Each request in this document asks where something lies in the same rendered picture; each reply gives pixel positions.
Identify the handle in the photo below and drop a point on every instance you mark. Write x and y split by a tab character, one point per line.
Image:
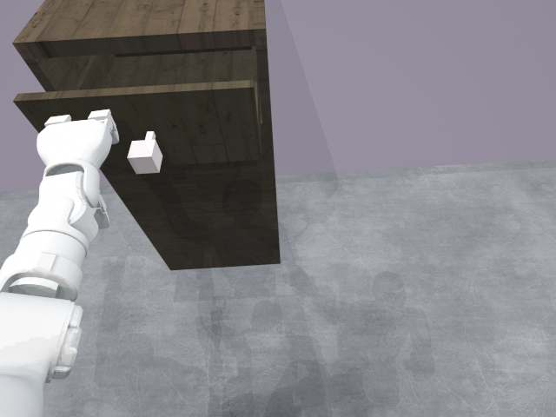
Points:
145	156

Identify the drawer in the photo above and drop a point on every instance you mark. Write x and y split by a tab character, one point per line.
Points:
203	105

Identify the robot left upper arm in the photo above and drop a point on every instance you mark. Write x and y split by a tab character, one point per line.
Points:
39	337

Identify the robot left forearm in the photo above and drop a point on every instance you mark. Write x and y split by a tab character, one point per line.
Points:
50	255

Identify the left robot hand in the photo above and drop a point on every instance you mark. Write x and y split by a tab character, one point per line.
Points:
88	140

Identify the cabinet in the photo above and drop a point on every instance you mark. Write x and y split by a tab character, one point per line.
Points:
201	215

